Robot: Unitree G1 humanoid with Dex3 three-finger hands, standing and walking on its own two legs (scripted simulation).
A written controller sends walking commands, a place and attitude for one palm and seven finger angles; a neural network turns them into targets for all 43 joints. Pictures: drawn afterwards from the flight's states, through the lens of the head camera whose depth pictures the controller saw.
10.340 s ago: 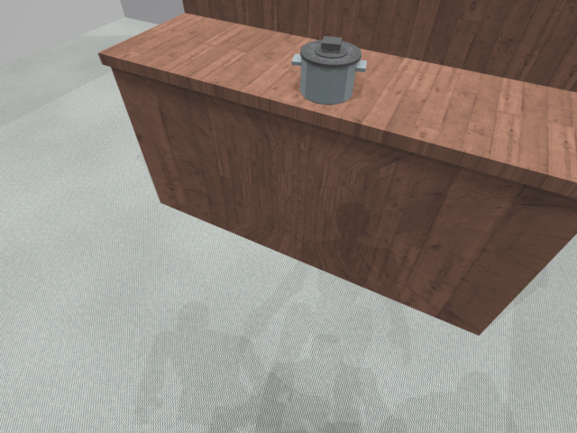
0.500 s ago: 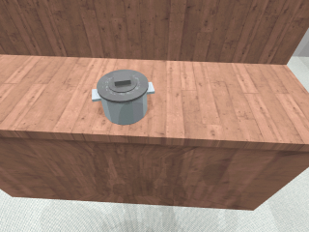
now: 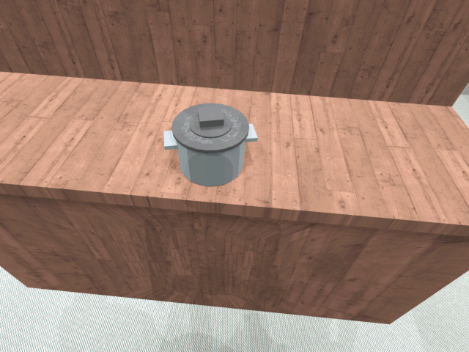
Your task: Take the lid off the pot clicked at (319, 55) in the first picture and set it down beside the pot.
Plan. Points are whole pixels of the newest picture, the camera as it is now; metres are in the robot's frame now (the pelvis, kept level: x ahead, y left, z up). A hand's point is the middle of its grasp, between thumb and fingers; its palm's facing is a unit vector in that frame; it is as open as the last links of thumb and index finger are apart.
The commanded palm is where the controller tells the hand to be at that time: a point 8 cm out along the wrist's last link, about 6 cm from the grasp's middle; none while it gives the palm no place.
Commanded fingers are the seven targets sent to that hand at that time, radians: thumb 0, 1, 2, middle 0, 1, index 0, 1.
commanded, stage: look again from close up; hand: left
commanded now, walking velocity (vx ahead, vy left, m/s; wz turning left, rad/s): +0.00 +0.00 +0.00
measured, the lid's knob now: (210, 116) +0.54 +0.09 +0.12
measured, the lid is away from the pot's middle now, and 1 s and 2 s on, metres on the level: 0.00 0.00 0.00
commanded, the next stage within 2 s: lift the closed hand beside the body in 1.92 s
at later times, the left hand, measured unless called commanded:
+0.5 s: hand out of the picture -0.02 +0.17 -0.18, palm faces +0.06 -0.99 -0.16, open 7.4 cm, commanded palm none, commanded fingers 0.00 0.90 0.90 -0.20 -0.30 -0.20 -0.30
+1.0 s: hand out of the picture +0.00 +0.15 -0.17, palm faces +0.06 -0.98 -0.18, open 7.4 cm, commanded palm none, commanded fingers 0.00 0.90 0.90 -0.20 -0.30 -0.20 -0.30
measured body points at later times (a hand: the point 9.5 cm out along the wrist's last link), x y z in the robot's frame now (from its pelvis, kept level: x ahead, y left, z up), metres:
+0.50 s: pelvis +0.01 +0.01 +0.00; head +0.00 +0.02 +0.45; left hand -0.02 +0.22 -0.16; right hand +0.01 -0.21 -0.15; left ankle +0.07 +0.07 -0.73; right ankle +0.07 -0.15 -0.73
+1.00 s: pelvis +0.03 -0.01 +0.01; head +0.04 -0.01 +0.46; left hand +0.00 +0.20 -0.15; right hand +0.03 -0.22 -0.16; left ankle +0.07 +0.07 -0.73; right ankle +0.07 -0.16 -0.73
